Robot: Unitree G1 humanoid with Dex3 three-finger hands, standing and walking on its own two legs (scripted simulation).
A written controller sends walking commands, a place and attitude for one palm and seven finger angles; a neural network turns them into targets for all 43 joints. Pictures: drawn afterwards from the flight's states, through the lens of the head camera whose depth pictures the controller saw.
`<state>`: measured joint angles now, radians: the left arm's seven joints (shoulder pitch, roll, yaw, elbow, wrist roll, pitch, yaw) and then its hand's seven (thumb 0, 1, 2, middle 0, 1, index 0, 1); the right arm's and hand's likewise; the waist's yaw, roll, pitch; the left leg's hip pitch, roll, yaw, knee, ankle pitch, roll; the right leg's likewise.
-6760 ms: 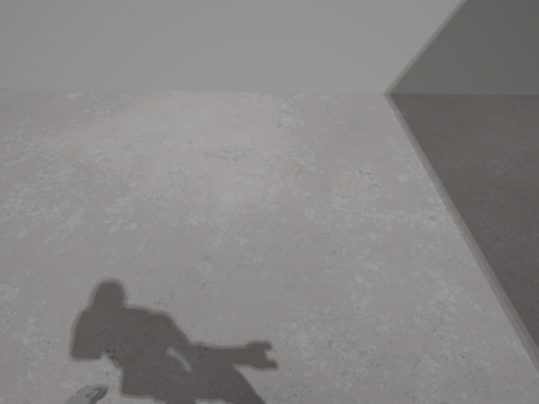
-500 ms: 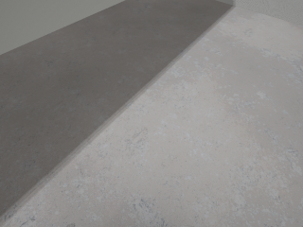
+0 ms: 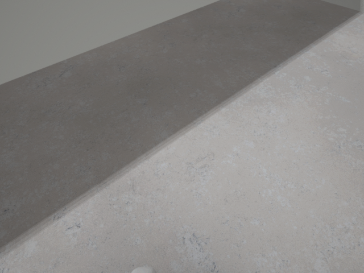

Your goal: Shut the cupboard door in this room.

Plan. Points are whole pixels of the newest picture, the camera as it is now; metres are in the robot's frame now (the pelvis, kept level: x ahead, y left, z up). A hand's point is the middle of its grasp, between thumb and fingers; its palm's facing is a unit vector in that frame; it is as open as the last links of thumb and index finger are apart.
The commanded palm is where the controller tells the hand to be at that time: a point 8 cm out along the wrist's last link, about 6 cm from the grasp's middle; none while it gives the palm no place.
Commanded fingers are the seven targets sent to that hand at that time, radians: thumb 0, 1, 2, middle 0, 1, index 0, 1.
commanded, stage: turn or walk to find it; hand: left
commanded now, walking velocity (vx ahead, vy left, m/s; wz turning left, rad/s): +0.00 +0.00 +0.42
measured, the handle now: out of the picture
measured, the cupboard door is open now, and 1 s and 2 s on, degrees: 93 93 93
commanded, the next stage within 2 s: none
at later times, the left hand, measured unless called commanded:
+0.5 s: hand out of the picture +0.03 +0.25 -0.16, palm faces +0.20 -0.94 -0.26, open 7.4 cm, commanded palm none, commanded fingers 0.00 0.90 0.90 -0.20 -0.30 -0.20 -0.30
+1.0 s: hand out of the picture -0.10 +0.19 -0.16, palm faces +0.44 -0.86 -0.25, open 7.4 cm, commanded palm none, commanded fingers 0.00 0.90 0.90 -0.20 -0.30 -0.20 -0.30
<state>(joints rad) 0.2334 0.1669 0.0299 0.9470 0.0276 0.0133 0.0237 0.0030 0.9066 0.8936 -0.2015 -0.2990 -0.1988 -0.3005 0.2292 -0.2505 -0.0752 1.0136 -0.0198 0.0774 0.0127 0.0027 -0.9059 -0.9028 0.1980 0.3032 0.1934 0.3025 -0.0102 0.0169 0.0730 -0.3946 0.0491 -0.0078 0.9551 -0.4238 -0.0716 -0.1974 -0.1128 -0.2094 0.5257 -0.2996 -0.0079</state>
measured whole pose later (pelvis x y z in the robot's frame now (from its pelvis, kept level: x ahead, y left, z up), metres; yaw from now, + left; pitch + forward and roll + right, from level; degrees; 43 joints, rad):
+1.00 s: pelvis -0.07 -0.01 +0.00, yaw +26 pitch -1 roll +2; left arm 0.22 0.18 0.04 0.94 0.03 0.02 0.02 0.00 0.90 0.89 -0.20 -0.30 -0.20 -0.30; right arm 0.24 -0.24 -0.07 1.01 -0.02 0.07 0.01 0.00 -0.91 -0.90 0.20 0.30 0.19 0.30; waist 0.00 0.00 0.07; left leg -0.32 0.05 0.02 0.82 -0.45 -0.06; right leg -0.25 -0.14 -0.23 0.55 -0.27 -0.01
